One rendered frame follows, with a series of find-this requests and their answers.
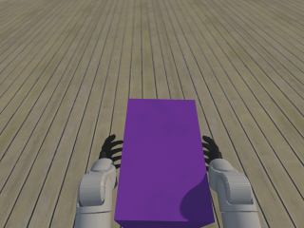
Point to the robot right hand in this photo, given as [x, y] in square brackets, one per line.
[213, 151]

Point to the carton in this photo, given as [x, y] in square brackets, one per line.
[163, 180]

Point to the robot left forearm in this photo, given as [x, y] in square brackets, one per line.
[94, 196]

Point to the robot left hand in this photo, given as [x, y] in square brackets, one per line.
[107, 153]

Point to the robot right forearm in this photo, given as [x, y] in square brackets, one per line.
[236, 200]

